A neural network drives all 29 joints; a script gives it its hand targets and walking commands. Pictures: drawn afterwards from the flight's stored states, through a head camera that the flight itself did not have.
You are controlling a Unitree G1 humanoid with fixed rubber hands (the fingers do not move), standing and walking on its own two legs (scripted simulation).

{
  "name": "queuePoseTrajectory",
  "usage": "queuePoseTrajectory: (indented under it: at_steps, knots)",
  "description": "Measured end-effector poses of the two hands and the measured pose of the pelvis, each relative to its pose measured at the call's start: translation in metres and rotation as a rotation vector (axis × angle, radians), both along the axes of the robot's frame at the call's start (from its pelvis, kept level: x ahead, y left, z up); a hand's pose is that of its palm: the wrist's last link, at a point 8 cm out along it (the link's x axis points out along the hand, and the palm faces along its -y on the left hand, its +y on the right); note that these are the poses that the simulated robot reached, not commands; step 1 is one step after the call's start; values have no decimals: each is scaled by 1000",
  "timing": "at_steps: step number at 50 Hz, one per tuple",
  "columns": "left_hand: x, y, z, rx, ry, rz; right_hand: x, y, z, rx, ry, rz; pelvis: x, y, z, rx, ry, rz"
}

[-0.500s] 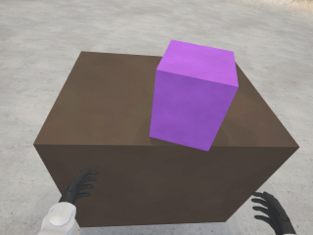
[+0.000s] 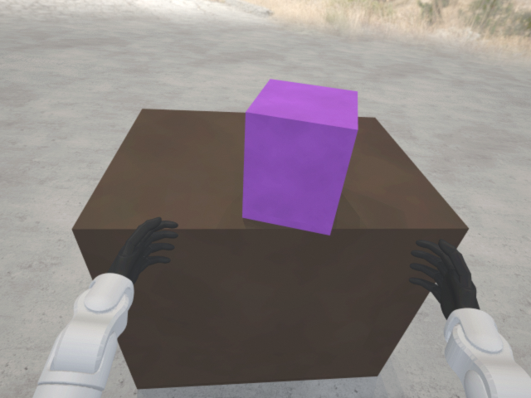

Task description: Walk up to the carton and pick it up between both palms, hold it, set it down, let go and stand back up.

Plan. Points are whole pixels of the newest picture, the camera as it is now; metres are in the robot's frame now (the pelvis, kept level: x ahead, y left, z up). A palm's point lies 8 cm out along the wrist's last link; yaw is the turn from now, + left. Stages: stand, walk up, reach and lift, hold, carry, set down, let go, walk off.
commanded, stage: reach and lift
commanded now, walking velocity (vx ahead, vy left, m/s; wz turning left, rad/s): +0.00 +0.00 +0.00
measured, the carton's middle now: (299, 155) +0.59 -0.05 +0.12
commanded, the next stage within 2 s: none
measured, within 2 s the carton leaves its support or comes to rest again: neither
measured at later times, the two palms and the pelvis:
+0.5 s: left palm (99, 281) +0.21 +0.23 +0.14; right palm (427, 320) +0.18 -0.18 +0.13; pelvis -0.05 +0.00 +0.00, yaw +0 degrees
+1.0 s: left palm (110, 217) +0.30 +0.25 +0.17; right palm (394, 257) +0.26 -0.15 +0.15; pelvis -0.01 +0.01 +0.00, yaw +0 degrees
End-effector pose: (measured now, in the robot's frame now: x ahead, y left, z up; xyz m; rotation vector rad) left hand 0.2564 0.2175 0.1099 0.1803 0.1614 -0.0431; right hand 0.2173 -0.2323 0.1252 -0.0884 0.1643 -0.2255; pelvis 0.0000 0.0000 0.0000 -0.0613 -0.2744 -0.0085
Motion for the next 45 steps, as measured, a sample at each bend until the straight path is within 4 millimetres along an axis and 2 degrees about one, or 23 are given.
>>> queuePoseTrajectory:
  at_steps: [2,8,11,13,16,18,21,23,27,30,37,45]
  knots:
    - [2,0,13,-15,-32,-12,-5,4,8,21,-27,-5,-9,-5,-1,11,-16,1]
    - [14,19,58,-61,-95,4,-29,40,30,106,-49,20,-22,-12,8,82,-23,-7]
    - [10,22,73,-27,-133,-21,-28,51,21,121,-37,15,-40,-5,-2,6,-2,-9]
    - [1,26,60,-32,-59,-16,-30,59,11,133,16,35,-48,-3,0,28,-12,7]
    - [-15,38,30,-44,89,33,-33,63,1,135,62,43,-59,0,2,28,-14,10]
    - [-31,40,16,-23,125,44,-37,63,-7,143,79,44,-61,2,3,24,-10,9]
    - [-47,37,12,11,104,37,-41,59,-7,137,68,44,-56,0,4,25,25,7]
    - [-48,29,17,-2,68,12,-41,58,0,124,42,48,-54,-2,4,24,30,5]
    - [-36,8,36,-15,-1,-50,-32,56,14,107,8,61,-49,-6,4,23,39,3]
    - [-23,4,50,-19,-30,-55,-24,51,19,94,17,43,-44,-9,5,22,46,0]
    - [10,11,59,-54,13,-17,5,55,33,68,18,36,-38,-11,5,20,54,-1]
    - [33,30,47,-52,64,4,31,68,25,54,57,24,-24,0,5,9,78,-1]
